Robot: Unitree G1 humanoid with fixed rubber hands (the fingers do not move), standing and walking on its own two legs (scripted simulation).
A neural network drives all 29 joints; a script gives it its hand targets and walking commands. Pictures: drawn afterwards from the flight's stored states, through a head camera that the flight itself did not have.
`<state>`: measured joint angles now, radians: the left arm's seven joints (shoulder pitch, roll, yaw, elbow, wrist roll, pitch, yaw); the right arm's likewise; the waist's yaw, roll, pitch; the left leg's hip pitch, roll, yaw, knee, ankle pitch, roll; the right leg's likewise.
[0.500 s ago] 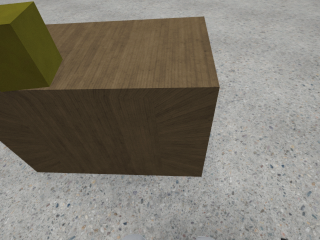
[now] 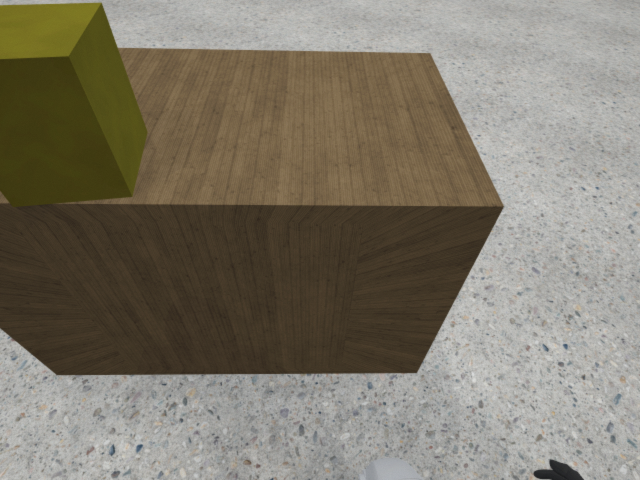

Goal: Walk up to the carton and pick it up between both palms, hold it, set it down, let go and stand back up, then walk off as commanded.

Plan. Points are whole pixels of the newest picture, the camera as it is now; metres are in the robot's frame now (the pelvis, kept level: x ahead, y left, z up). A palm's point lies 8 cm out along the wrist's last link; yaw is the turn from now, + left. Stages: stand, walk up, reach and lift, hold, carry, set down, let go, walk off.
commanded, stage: walk up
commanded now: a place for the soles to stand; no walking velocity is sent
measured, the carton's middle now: (56, 106) +0.69 +0.44 +0.12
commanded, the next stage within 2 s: none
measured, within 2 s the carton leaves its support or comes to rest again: neither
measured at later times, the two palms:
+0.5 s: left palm out of the picture +0.11 +0.44 -0.07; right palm out of the picture +0.13 -0.23 -0.10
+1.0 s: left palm out of the picture +0.15 +0.58 -0.07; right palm (389, 461) +0.17 -0.09 -0.10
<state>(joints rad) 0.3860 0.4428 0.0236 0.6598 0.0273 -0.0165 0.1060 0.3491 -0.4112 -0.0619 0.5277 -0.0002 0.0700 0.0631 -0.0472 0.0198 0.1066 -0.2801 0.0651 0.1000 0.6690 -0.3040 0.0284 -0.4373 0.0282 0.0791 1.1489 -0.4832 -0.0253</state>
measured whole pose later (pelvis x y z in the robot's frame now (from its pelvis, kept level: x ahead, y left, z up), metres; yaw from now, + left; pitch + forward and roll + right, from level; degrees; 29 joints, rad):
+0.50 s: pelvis +0.04 +0.11 -0.02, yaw +1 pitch -3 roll -2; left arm 0.38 0.44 0.02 0.66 0.04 -0.04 0.11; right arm 0.35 -0.53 -0.08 0.53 0.00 0.10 0.06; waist -0.02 0.11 0.10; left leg -0.48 0.11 -0.08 0.91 -0.44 0.05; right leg -0.36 -0.13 0.07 0.73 -0.35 -0.03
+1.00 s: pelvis +0.08 +0.25 -0.02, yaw -1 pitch -3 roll -1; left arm 0.38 0.46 0.02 0.66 0.04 -0.05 0.11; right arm 0.34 -0.53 -0.08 0.53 0.00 0.11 0.06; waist -0.01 0.10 0.12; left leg -0.50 0.07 -0.08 1.06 -0.49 0.00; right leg -0.35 -0.11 0.04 0.76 -0.37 -0.01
